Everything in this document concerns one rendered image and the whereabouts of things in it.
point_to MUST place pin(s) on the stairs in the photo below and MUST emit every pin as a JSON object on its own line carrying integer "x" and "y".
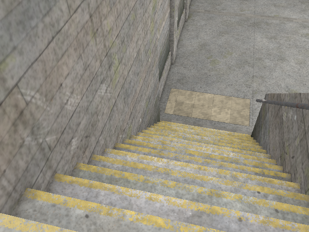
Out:
{"x": 173, "y": 177}

